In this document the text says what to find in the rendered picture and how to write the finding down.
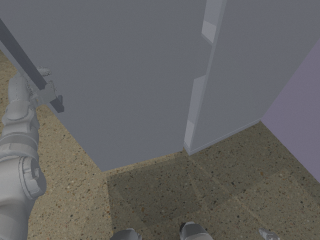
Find right robot hand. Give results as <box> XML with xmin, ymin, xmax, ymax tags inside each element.
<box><xmin>258</xmin><ymin>227</ymin><xmax>280</xmax><ymax>240</ymax></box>

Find right robot shin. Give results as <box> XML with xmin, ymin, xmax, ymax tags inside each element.
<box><xmin>182</xmin><ymin>221</ymin><xmax>195</xmax><ymax>229</ymax></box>

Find handle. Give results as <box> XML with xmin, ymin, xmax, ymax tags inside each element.
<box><xmin>0</xmin><ymin>18</ymin><xmax>64</xmax><ymax>113</ymax></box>

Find left robot upper arm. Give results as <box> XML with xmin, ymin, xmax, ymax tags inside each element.
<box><xmin>0</xmin><ymin>156</ymin><xmax>47</xmax><ymax>240</ymax></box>

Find fridge door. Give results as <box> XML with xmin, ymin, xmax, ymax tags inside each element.
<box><xmin>0</xmin><ymin>0</ymin><xmax>207</xmax><ymax>172</ymax></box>

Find left robot hand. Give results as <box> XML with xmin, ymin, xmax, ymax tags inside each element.
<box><xmin>8</xmin><ymin>66</ymin><xmax>57</xmax><ymax>109</ymax></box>

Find left robot forearm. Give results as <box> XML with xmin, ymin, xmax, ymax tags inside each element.
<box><xmin>0</xmin><ymin>100</ymin><xmax>40</xmax><ymax>163</ymax></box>

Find robot right foot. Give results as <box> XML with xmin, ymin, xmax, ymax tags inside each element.
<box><xmin>179</xmin><ymin>222</ymin><xmax>186</xmax><ymax>232</ymax></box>

